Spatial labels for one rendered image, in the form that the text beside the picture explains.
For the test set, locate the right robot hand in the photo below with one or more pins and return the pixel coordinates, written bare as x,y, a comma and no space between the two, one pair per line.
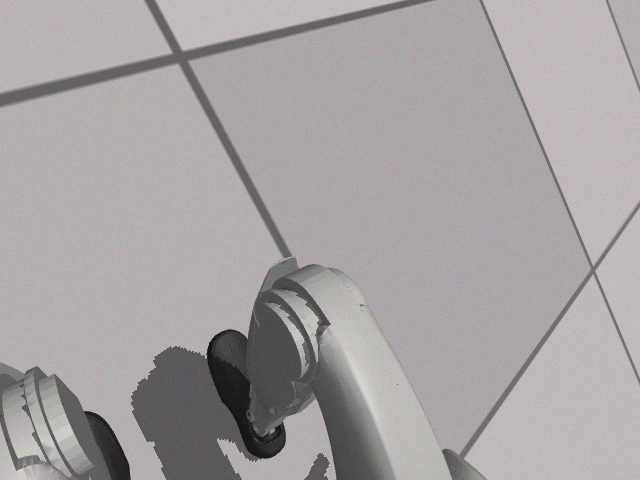
459,468

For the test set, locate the right robot foot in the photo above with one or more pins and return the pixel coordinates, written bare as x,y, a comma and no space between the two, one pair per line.
226,357

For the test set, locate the left robot foot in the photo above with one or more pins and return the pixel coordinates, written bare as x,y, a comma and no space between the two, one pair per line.
109,446

